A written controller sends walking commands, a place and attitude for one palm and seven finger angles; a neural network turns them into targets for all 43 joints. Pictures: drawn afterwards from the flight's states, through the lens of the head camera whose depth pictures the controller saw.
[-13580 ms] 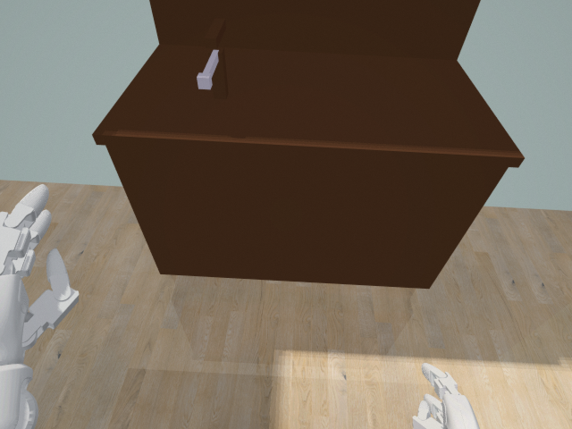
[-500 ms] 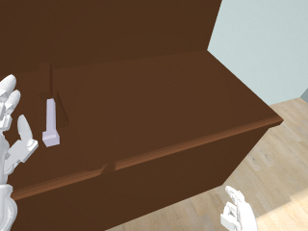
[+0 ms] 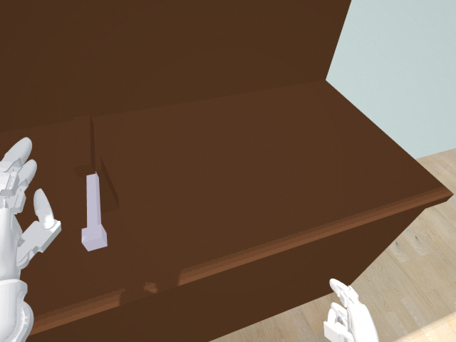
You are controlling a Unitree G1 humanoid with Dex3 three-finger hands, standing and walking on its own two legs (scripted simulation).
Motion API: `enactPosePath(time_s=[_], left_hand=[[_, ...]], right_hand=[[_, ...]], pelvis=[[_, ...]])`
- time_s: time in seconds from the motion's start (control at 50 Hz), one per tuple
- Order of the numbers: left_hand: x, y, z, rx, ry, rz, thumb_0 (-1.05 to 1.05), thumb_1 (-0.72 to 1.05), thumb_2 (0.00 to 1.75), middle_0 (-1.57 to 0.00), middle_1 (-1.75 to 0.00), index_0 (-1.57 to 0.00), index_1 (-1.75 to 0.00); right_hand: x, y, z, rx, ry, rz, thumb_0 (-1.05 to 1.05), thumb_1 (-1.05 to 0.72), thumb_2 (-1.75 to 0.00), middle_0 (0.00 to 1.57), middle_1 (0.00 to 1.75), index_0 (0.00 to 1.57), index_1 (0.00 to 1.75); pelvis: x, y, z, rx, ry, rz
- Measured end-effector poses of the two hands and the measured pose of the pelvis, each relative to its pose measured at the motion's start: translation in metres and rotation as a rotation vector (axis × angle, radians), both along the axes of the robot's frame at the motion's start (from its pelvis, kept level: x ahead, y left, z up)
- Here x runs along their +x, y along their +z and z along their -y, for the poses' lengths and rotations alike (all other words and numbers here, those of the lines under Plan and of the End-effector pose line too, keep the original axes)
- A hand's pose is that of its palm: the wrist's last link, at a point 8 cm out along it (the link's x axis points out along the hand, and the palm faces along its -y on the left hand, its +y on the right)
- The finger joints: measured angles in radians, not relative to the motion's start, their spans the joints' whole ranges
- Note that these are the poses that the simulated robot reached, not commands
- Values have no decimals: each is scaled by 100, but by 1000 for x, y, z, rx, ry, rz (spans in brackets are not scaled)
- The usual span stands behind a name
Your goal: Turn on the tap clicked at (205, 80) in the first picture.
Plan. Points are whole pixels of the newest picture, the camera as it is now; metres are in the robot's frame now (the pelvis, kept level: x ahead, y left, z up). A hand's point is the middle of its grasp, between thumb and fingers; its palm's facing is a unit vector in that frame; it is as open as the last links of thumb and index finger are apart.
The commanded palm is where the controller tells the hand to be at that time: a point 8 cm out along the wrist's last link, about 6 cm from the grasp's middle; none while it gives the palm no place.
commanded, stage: come to a stop and stand still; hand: left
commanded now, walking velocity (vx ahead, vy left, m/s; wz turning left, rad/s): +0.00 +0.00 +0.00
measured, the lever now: (94, 237) +0.24 +0.23 +0.09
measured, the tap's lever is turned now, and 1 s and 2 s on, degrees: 0 0 0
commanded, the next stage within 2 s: look again from close up in 0.32 s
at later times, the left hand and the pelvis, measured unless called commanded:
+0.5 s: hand (43, 190) +0.25 +0.27 +0.19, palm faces +0.48 -0.77 -0.42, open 7.4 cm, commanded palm +0.16 +0.28 +0.17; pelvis +0.01 -0.01 +0.00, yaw +3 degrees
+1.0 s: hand (35, 226) +0.21 +0.27 +0.17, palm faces +0.41 -0.82 -0.41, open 7.4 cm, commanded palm +0.14 +0.29 +0.17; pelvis -0.01 +0.00 -0.01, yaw +2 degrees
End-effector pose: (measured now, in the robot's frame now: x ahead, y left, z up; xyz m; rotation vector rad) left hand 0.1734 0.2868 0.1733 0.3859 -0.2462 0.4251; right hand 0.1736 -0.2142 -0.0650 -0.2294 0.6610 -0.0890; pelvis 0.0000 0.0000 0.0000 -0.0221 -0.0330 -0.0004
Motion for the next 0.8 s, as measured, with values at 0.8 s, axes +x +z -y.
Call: enactPosePath(time_s=[0.8], left_hand=[[20,-25,-9,114,-167,-85,1,88,89,-22,-30,-22,-30]], right_hand=[[-16,-17,27,-67,42,-169,1,-91,-89,20,30,20,29]], pelvis=[[15,-9,-2,11,39,-76]])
